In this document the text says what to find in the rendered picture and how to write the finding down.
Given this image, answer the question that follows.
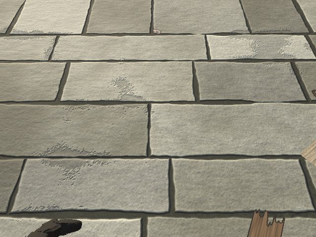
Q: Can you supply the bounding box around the left robot hand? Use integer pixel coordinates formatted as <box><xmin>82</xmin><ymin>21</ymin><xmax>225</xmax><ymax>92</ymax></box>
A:
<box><xmin>26</xmin><ymin>218</ymin><xmax>82</xmax><ymax>237</ymax></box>

